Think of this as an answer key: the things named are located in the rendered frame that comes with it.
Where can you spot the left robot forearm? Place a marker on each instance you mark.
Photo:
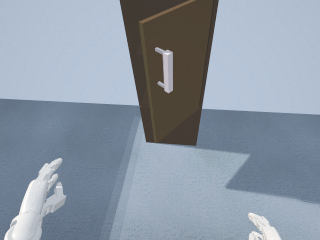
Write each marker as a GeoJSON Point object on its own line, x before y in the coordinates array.
{"type": "Point", "coordinates": [26, 226]}

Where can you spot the cupboard door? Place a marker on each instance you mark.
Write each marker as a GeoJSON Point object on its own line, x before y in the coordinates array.
{"type": "Point", "coordinates": [184, 30]}

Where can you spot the robot right hand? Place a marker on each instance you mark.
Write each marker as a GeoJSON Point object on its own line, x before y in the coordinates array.
{"type": "Point", "coordinates": [268, 232]}

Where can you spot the handle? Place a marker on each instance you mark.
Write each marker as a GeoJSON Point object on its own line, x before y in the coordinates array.
{"type": "Point", "coordinates": [167, 57]}

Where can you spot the robot left hand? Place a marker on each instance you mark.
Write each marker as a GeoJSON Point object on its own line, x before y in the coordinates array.
{"type": "Point", "coordinates": [38, 189]}

